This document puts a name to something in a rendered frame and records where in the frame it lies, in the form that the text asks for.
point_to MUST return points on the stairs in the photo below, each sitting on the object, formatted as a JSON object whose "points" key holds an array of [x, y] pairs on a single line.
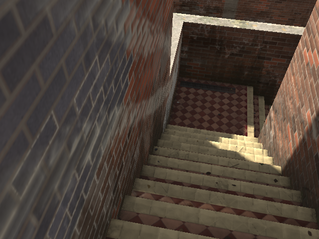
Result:
{"points": [[260, 113], [204, 184]]}

